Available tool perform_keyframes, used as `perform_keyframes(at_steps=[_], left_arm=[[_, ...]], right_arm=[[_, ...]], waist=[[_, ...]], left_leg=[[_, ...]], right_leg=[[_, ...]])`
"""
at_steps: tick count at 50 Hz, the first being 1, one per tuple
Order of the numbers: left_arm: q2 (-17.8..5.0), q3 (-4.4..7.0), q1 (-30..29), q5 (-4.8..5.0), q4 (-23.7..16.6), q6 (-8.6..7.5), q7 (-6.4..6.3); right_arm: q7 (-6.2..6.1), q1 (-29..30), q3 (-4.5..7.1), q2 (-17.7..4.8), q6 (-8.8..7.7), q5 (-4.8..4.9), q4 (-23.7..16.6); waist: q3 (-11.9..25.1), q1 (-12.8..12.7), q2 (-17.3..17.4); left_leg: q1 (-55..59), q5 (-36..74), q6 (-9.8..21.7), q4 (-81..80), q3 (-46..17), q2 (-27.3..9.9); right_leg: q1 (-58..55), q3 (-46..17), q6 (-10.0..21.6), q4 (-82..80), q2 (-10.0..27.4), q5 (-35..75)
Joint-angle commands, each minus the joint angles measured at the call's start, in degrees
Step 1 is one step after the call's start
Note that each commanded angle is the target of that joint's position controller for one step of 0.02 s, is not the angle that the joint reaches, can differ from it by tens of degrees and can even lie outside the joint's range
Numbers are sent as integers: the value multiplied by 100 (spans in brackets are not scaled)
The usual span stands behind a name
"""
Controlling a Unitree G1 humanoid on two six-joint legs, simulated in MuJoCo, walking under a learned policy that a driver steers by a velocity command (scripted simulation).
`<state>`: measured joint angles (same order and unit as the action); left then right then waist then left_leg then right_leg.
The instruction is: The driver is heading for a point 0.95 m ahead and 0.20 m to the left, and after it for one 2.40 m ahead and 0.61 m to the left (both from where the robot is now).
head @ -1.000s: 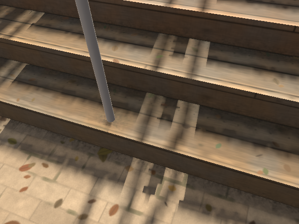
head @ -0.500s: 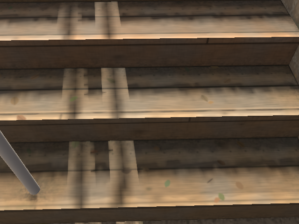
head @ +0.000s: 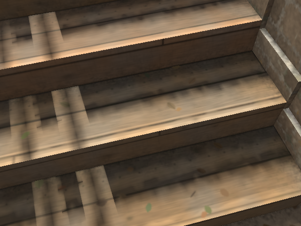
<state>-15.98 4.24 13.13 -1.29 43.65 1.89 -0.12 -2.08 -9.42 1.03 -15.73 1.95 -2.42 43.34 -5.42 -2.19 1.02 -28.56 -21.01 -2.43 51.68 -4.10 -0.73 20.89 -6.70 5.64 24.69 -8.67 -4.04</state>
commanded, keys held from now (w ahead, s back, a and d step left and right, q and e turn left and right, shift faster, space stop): no key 0.20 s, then w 0.16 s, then w+q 0.64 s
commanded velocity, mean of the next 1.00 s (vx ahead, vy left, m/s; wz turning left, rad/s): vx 0.30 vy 0.00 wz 0.12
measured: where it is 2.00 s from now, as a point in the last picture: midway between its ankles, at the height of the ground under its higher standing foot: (71, 63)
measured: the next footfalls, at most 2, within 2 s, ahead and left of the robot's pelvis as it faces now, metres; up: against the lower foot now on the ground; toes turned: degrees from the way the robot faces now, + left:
left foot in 0.16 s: +0.08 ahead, +0.15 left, +0.00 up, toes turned -8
right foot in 0.44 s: +0.04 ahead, -0.06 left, +0.00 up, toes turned -3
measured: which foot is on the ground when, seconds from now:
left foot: up 0.00-0.14, down 0.16-0.44, up 0.46-0.94, down 0.96-1.00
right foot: down 0.00-0.16, up 0.18-0.42, down 0.44-0.98, up 1.00-1.00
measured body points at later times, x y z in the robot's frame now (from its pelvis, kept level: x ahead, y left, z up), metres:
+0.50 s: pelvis +0.05 +0.03 +0.01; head +0.06 +0.03 +0.46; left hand +0.17 +0.28 -0.11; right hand +0.09 -0.24 -0.13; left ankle +0.04 +0.15 -0.72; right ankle +0.00 -0.06 -0.74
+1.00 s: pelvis +0.27 +0.17 +0.00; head +0.34 +0.18 +0.45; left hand +0.17 +0.40 -0.14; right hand +0.58 +0.04 -0.06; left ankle +0.40 +0.27 -0.58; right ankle +0.03 -0.06 -0.66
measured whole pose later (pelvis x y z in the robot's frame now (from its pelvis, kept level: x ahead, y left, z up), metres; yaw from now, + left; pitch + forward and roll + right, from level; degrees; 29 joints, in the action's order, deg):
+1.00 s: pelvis +0.27 +0.17 +0.00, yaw +12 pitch +5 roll +1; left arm -12.3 1.0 24.4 1.2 57.8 -4.9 1.7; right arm 0.2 4.7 -1.3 -9.0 1.3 -1.2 31.4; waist -3.3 -0.4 -0.5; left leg -61.2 -24.3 7.3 81.0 5.2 2.6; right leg -3.7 5.6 -1.5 38.0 9.9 -13.6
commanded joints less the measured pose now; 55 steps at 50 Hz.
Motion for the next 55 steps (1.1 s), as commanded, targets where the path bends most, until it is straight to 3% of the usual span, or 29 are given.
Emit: perform_keyframes(at_steps=[1, 2, 6, 8, 9, 10, 11, 15, 19, 21, 22, 23, 24, 26, 28, 32, 38, 40, 43, 45, 46, 47, 48, 49, 50, 51, 53, 54, 55], left_arm=[[-835, 231, 54, -5, -238, -24, -54], [-897, 205, -565, 208, -577, -106, -240], [-816, 139, -446, 193, -424, -19, -326], [-539, 26, -65, 170, -322, -2, -310], [-534, 36, -226, 191, -482, -53, -312], [-917, 135, -333, 142, -458, -114, -316], [-740, 89, 35, -146, -192, -20, -152], [-480, -28, -10, -120, -25, 8, 70], [-301, -158, -683, -63, -137, -178, 29], [-221, -185, -234, -57, 64, -285, -90], [-376, -168, 102, -104, 145, -371, -170], [-833, -85, 456, -162, 215, -388, -229], [-1227, 53, 662, -130, 380, -347, -195], [-731, -32, 787, -199, 445, -426, -148], [-527, -95, 523, -143, 448, -517, -215], [-446, -94, 921, -135, 696, -711, -191], [-470, -54, 1817, -314, 1202, -858, -136], [-368, -150, 1812, -331, 1316, -890, -44], [-310, -283, 1634, -189, 1553, -833, -80], [-420, -316, 919, 123, 1335, -704, -154], [-900, -234, 880, 337, 1058, -774, -161], [-1721, -16, 617, 398, 851, -863, -72], [-2116, 176, 633, 527, 832, -906, 57], [-1451, 102, 463, 326, 588, -929, 262], [-806, -14, 464, 208, 36, -942, 470], [-391, -100, 1133, -53, 174, -890, 507], [162, -233, 799, -115, 7, -711, 333], [408, -344, 455, -251, -138, -610, 205], [83, -334, 136, 23, -500, -631, 397]], right_arm=[[5, -244, 104, -510, -74, 40, -286], [-86, 218, 172, -587, -248, 321, -462], [-34, -297, 198, -622, -448, 351, -206], [1, -385, 222, -801, -469, 200, -212], [18, -316, 307, -1208, -443, -41, -211], [47, 24, 294, -1021, -476, -139, -340], [23, -96, 170, -678, -387, -29, -185], [66, -53, 175, -699, -312, 12, -37], [150, -583, 325, -910, -369, 56, 253], [166, -560, 338, -805, -382, 157, 291], [172, -389, 270, -547, -449, 214, 200], [224, -69, 142, -100, -546, 277, -36], [221, 180, 127, -251, -567, 176, -207], [230, 222, 219, -520, -502, 105, -106], [270, -65, 231, -428, -443, 88, 40], [218, 98, 170, -95, -331, -45, -70], [-14, 1282, 186, 201, -140, 103, -807], [-131, 2120, 63, 333, -193, 199, -1274], [10, 3039, -267, 737, -198, 125, -2136], [261, 1970, -426, 839, -52, 177, -2104], [324, 1113, -278, 636, -39, 132, -1692], [296, -619, -79, 351, 42, 129, -1211], [247, -1594, 157, -145, 89, 134, -867], [212, -1370, 423, -1079, 33, 123, -760], [97, -1161, 679, -1920, 38, 96, -629], [88, -740, 667, -1559, 10, 94, -532], [75, -314, 423, -608, -75, -20, -24], [17, -112, 292, -118, -150, -42, 104], [357, -751, 159, -160, -427, 68, 215]], waist=[[894, 74, -751], [861, 121, -688], [854, 269, -823], [818, 214, -175], [548, 127, 1083], [477, 243, 1206], [599, 69, 518], [249, 168, 834], [374, 478, 841], [477, 160, 619], [798, -28, 318], [925, -209, -678], [540, -328, -1205], [18, -291, -578], [-100, -51, -619], [223, -91, -728], [-176, -232, -869], [-552, -200, -306], [-883, 50, -87], [-135, 614, 11], [809, 763, -382], [2188, 1599, -1107], [2962, 2086, -1496], [2841, 1714, -311], [3559, 1191, 1966], [3644, 710, 1173], [1788, 222, 51], [1046, 98, -17], [1623, 485, 652]], left_leg=[[304, -25, 37, -417, 25, 104], [478, -27, -93, -878, -313, 143], [1509, 552, -23, -2477, 72, 227], [2314, 902, 338, -3285, -430, -540], [1974, 1038, 1104, -3674, -1643, -1447], [1438, 1696, 1671, -3885, -2100, -1913], [1061, 1286, 1604, -4003, -1834, -1845], [1639, -120, 1044, -4117, -946, -843], [2227, 409, 1195, -3699, -998, -869], [1667, 1009, 1026, -3229, -969, -651], [983, 1114, 835, -2814, -804, -462], [-205, 378, 570, -1959, -172, 160], [-586, -538, 538, -1471, 298, 305], [-1158, -681, 525, -103, 73, -34], [-1291, -64, 499, 239, 76, -179], [-1986, -83, 483, 2239, 490, -222], [-5662, -2100, 870, 6888, -279, -195], [-6740, -2651, 1124, 7418, -421, -161], [-6007, -2481, 1051, 5436, 634, -395], [-1659, -682, 1101, 2899, 1477, -218], [412, -191, 1061, 2867, 1874, 356], [2025, 245, 1090, 2848, 1654, 746], [2585, -14, 1219, 1513, 839, 972], [2911, -58, 1542, -171, -1511, 438], [3331, 1690, 1937, -2225, -4613, -1030], [3079, 626, 1615, -2536, -4867, -1081], [1270, -1054, 1208, -2304, -3733, -618], [446, -865, 1174, -1969, -3125, -337], [835, -1391, 1454, -2029, -3049, -233]], right_leg=[[-748, -1975, 554, -988, 1594, -1265], [-612, -2219, 609, -1008, 1559, -1661], [-530, -2081, 435, -790, 1379, -1477], [86, -1609, -34, -64, 911, -2173], [720, -527, -353, 961, 111, -2512], [542, -331, -628, 2283, 92, -2861], [-28, -233, -640, 2709, 124, -2386], [271, 251, -741, 2310, 241, -1886], [-273, 795, -596, 357, 396, -2153], [-1576, 798, -382, -947, 453, -1045], [-2604, 288, -257, -1017, 995, -922], [-3369, -923, 28, -1129, 1881, -1506], [-2780, -1598, 505, -1474, 2651, -1643], [-2660, -1532, 835, -1752, 2863, -1504], [-2609, -761, 601, -1870, 2500, -981], [-2719, 94, 740, -1557, 2455, 632], [-4021, -36, 983, -1490, 3408, 676], [-4078, 346, 572, -1756, 3458, -62], [-2669, 1455, -56, -2440, 2687, 47], [-274, 2230, 120, -3026, 2070, 2054], [55, 2019, 495, -2065, 2239, 5931], [-436, 1968, 454, -341, 2388, 8460], [-1130, 1737, 154, 1487, 2295, 8666], [22, 1214, -380, 3916, 1601, 3211], [1307, 568, -570, 6566, 279, -1096], [1392, -276, -396, 7497, 661, -620], [1925, 91, -430, 7328, 977, -156], [2159, -7, -372, 7156, 1117, -75], [3130, -892, 42, 8640, 709, -49]])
